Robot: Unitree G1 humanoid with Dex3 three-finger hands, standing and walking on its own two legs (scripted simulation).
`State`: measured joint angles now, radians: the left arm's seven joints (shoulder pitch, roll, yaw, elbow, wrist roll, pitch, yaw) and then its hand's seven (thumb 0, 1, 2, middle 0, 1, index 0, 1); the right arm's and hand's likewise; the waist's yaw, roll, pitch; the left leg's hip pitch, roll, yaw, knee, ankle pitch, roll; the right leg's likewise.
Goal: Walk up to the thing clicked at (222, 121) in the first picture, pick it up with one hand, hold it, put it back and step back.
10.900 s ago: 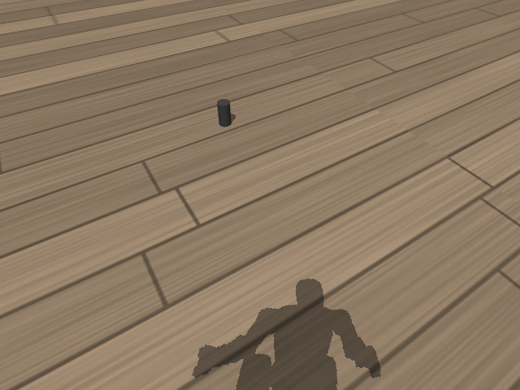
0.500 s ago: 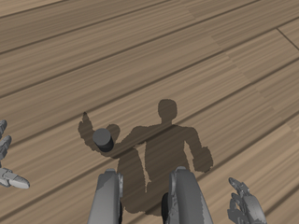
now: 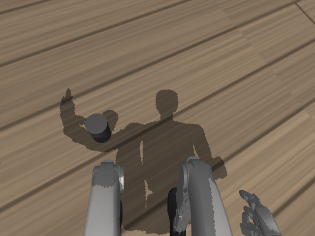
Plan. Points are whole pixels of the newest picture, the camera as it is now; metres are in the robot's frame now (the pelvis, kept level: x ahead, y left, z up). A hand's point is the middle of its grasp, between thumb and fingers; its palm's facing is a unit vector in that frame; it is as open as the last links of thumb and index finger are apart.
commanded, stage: go down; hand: left
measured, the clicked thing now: (99, 129) +0.47 +0.20 -0.38
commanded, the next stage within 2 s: approach in 0.96 s
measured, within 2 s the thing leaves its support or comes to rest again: neither
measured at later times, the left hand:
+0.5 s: hand out of the picture +0.38 +0.39 -0.05, palm faces +0.14 -0.98 -0.10, open 17.4 cm
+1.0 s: hand out of the picture +0.39 +0.39 -0.07, palm faces +0.15 -0.99 -0.09, open 17.4 cm
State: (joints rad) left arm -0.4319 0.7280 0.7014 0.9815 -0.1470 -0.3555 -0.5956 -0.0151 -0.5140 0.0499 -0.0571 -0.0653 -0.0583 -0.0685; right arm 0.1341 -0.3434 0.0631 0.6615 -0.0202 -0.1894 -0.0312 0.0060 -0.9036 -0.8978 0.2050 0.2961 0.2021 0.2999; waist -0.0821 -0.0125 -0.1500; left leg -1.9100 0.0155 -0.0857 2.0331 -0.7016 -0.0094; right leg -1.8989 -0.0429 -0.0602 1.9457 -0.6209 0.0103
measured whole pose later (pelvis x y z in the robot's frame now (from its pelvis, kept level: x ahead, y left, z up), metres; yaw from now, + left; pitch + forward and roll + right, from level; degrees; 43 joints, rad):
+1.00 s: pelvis -0.01 +0.00 -0.07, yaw -1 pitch +32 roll -6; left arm -0.61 0.85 0.77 1.09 -0.17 -0.39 -0.70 -0.02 -0.52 0.08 -0.04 -0.06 -0.04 -0.07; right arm 0.13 -0.37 0.10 0.71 -0.04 -0.17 0.00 0.00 -0.91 -0.90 0.20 0.30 0.20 0.30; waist -0.10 -0.02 -0.10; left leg -2.12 0.00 -0.10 2.26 -0.71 0.00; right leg -2.09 -0.05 -0.06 2.16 -0.63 0.02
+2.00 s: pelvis -0.03 +0.02 -0.17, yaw -9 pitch +14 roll -16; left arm -0.67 0.81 0.61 1.45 -0.12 -1.02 -0.30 -0.02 -0.60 0.01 -0.07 -0.08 -0.07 -0.08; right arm -0.11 -0.38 0.45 0.58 -0.30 -0.06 0.12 0.00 -0.94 -0.90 0.21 0.30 0.20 0.30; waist -0.26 -0.22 0.25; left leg -2.21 -0.01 -0.30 2.64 -0.71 0.01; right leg -2.09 0.01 -0.21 2.36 -0.55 0.06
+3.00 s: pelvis -0.03 +0.03 -0.16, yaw -12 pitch +12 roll -19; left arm -0.71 0.86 0.47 1.55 -0.03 -1.15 0.05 0.00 0.00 0.53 -0.54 -0.58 -0.52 -0.58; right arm -0.16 -0.38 0.55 0.55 -0.38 0.02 0.15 0.00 -0.89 -0.89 0.20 0.30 0.20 0.30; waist -0.30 -0.27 0.32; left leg -2.19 0.00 -0.36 2.66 -0.72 0.01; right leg -2.06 0.04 -0.25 2.33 -0.53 0.08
